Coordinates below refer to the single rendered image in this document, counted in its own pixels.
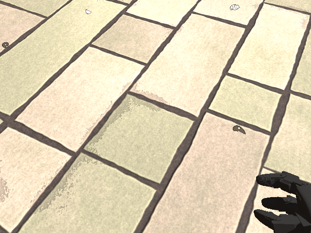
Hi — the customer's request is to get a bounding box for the robot right hand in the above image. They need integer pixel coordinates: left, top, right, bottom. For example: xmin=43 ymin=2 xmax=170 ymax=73
xmin=254 ymin=171 xmax=311 ymax=233

